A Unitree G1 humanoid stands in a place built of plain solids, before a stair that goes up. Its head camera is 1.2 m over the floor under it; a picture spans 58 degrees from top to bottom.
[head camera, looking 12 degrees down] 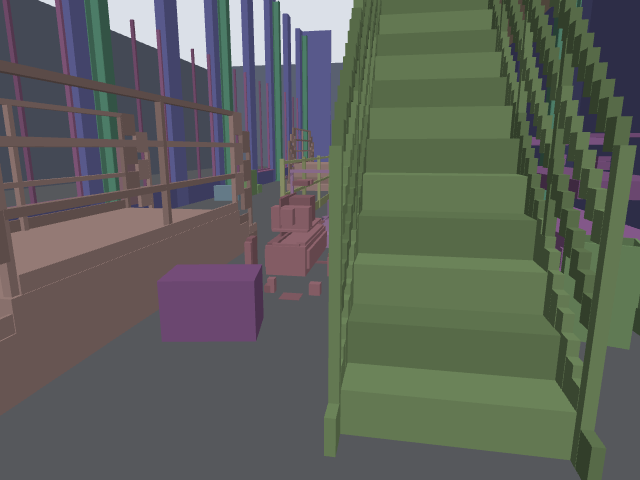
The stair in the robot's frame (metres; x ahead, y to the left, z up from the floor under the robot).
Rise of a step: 0.21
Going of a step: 0.24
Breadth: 1.01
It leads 10 degrees to the right of straight ahead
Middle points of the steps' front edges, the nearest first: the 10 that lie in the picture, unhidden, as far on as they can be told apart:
1.56 -0.54 0.21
1.80 -0.58 0.42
2.03 -0.62 0.63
2.26 -0.66 0.84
2.50 -0.70 1.05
2.73 -0.74 1.26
2.97 -0.79 1.47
3.20 -0.83 1.68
3.43 -0.87 1.88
3.67 -0.91 2.09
